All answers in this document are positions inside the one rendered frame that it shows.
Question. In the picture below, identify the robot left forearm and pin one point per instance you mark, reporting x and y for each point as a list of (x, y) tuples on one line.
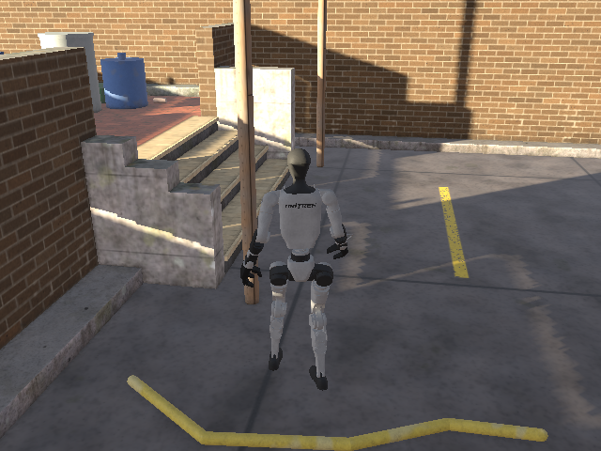
[(253, 252)]

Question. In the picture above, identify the robot right forearm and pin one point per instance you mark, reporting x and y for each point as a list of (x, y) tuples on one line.
[(342, 242)]

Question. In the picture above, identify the robot right hand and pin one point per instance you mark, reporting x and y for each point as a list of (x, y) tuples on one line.
[(334, 248)]

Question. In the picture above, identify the robot left hand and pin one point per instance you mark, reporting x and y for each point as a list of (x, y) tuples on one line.
[(245, 273)]

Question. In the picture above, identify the robot right upper arm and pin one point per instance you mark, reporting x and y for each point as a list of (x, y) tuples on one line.
[(329, 198)]

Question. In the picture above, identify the left robot shin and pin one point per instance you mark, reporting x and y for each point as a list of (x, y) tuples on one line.
[(276, 330)]

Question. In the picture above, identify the robot head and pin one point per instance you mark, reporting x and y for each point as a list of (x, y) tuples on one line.
[(298, 161)]

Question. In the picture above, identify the robot left upper arm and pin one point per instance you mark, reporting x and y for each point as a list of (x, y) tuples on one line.
[(269, 200)]

